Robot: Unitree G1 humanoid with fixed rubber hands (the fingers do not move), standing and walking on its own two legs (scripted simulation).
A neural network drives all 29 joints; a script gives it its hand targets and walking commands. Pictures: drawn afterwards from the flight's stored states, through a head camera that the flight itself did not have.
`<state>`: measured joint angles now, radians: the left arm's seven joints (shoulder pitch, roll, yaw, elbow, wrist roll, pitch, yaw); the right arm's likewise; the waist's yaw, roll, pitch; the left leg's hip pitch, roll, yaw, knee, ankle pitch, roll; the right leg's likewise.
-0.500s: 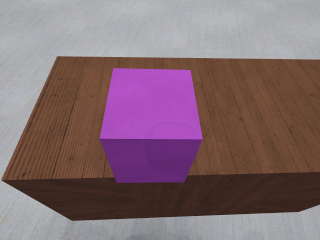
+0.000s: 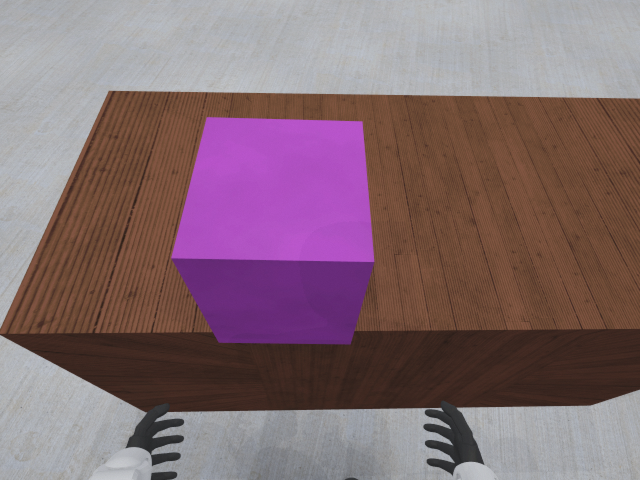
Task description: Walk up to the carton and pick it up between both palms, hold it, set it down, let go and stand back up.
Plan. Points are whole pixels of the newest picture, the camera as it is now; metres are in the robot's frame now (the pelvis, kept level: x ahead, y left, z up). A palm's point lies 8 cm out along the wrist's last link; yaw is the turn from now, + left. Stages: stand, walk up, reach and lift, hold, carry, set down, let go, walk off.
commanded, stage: reach and lift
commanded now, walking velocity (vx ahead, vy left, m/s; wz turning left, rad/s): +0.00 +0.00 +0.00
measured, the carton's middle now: (284, 240) +0.43 +0.08 +0.00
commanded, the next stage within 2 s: none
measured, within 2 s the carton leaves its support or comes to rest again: neither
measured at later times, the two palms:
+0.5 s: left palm (96, 470) +0.15 +0.28 -0.08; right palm (440, 472) +0.16 -0.12 -0.08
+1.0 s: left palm (113, 449) +0.17 +0.26 -0.07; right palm (458, 471) +0.16 -0.14 -0.06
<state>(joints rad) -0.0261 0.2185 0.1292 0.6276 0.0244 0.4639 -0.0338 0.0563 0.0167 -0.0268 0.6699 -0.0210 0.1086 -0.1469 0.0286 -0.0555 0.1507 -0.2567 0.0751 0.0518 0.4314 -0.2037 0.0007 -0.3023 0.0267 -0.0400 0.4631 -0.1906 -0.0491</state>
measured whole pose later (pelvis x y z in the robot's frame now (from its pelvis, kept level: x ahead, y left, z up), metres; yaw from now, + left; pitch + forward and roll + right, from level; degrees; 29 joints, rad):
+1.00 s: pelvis +0.03 +0.05 +0.00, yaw -1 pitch -1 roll -1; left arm 0.30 0.22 -0.07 0.52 -0.11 -0.19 0.01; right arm 0.37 -0.06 0.02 0.55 0.04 -0.33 -0.03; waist 0.04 -0.02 0.02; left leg -0.16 0.05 0.08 0.46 -0.28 -0.01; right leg -0.18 0.00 0.00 0.42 -0.21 0.01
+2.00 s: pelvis +0.06 +0.04 +0.01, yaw +0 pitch -4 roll -2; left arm 0.25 0.25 0.01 0.09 -0.15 -0.07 -0.05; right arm 0.32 -0.07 0.16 0.16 0.21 -0.28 -0.20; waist 0.07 -0.05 0.09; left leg 0.01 0.06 0.07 0.32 -0.26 -0.02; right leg 0.03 0.02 -0.02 0.21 -0.16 0.00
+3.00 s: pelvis +0.03 +0.04 +0.01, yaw +2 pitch +4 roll -1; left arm -0.60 0.32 0.09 0.29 -0.19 0.50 0.00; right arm -0.59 -0.19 0.00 0.36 0.32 0.32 -0.27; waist -0.03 -0.03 -0.02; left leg -0.25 0.04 0.02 0.36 -0.19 -0.01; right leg -0.21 0.00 -0.07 0.26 -0.12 0.00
